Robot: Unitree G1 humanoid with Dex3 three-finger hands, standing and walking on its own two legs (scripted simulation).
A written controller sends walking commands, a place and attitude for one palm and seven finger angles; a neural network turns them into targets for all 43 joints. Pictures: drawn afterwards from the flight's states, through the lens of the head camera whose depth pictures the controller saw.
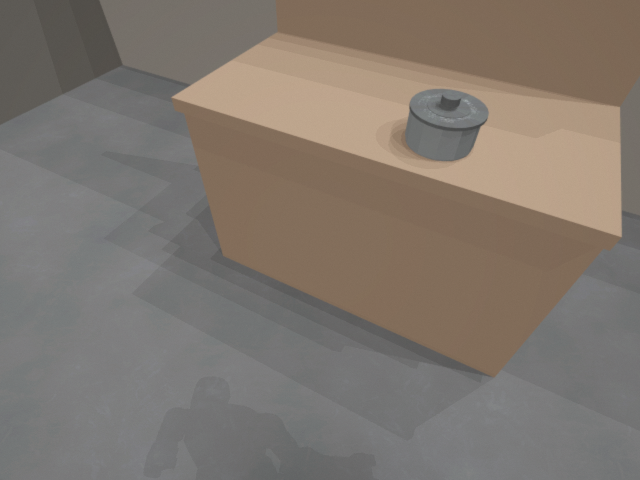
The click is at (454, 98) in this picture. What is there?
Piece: lid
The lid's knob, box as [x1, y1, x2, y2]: [441, 91, 461, 107]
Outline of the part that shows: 442,94 441,103 443,105 449,107 454,107 458,105 461,96 460,94 453,91 446,91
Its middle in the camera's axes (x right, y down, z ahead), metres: +0.29 -0.31 +0.86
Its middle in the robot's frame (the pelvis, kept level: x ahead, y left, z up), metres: +0.87 -0.25 +0.05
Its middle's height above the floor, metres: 0.83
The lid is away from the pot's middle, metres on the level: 0.00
